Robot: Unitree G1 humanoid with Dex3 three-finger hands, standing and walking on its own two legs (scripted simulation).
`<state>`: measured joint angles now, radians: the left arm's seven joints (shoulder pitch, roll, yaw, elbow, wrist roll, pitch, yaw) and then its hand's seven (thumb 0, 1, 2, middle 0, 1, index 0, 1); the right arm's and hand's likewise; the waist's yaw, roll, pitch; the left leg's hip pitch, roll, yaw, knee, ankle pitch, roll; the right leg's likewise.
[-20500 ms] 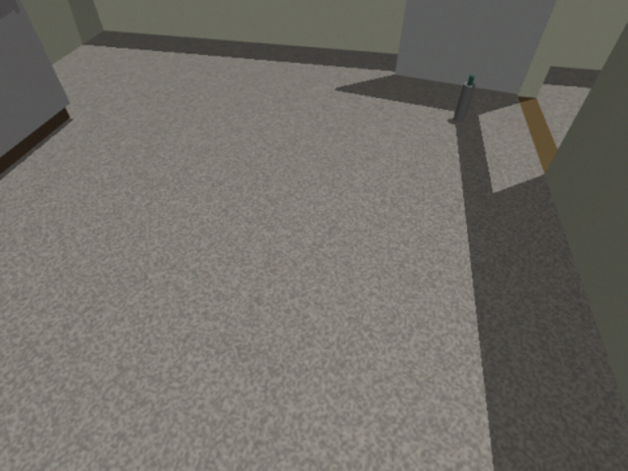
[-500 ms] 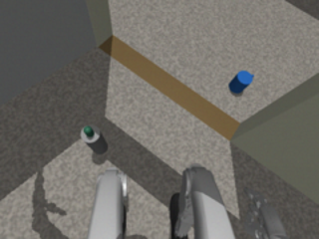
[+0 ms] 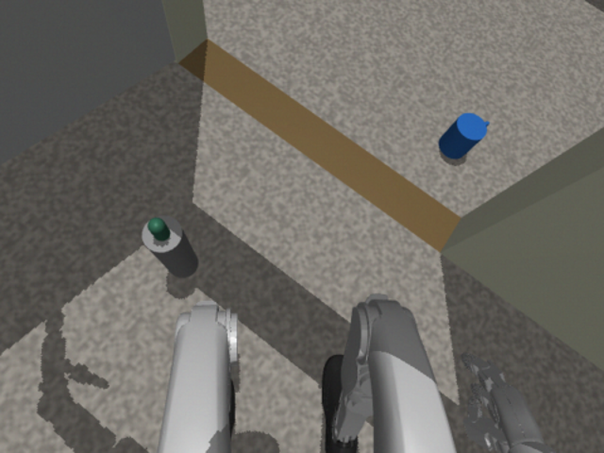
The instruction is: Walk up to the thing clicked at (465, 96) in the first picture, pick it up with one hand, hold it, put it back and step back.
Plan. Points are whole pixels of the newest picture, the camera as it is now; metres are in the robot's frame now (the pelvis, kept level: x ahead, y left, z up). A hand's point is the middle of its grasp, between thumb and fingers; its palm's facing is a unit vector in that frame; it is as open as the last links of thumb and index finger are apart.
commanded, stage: go down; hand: left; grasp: from the side
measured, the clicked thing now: (171, 247) +0.44 +0.22 -0.31
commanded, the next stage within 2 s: approach in 0.52 s
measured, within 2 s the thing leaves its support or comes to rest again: neither
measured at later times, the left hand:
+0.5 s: hand out of the picture +0.37 +0.40 -0.02, palm faces +0.14 -0.98 -0.12, open 17.7 cm
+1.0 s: hand (24, 238) +0.39 +0.37 -0.12, palm faces +0.15 -0.99 +0.01, open 17.6 cm
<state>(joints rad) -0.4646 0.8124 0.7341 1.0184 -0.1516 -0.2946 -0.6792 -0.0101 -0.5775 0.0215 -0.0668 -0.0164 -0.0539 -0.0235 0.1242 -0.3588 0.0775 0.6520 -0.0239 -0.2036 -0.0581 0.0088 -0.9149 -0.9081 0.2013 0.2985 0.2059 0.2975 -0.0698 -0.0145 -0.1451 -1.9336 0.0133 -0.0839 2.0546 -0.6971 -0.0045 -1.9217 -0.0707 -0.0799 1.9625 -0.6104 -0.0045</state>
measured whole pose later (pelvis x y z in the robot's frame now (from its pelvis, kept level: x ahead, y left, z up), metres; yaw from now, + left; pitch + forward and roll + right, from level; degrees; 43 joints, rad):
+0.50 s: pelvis +0.00 +0.00 -0.02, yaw +0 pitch +33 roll -6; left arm -0.52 0.86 0.75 1.05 -0.16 -0.30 -0.70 -0.01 -0.59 0.05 -0.06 -0.03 -0.05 -0.04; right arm 0.15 -0.36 0.09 0.68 -0.02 -0.19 -0.04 0.01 -0.91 -0.91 0.20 0.30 0.21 0.30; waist -0.08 -0.02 -0.13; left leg -2.01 0.01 -0.09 2.13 -0.70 0.00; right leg -1.99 -0.07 -0.08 2.03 -0.61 0.00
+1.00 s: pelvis -0.01 +0.00 -0.08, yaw -2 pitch +30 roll -7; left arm -0.64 0.82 0.75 1.26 -0.26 -0.60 -0.71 -0.01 -0.57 0.01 -0.08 -0.05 -0.06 -0.07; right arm 0.08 -0.38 0.15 0.67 -0.08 -0.21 0.01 0.01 -0.90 -0.90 0.20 0.30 0.20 0.30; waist -0.13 -0.07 -0.04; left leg -2.14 0.01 -0.11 2.33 -0.72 0.01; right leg -2.12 -0.06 -0.08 2.21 -0.61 0.01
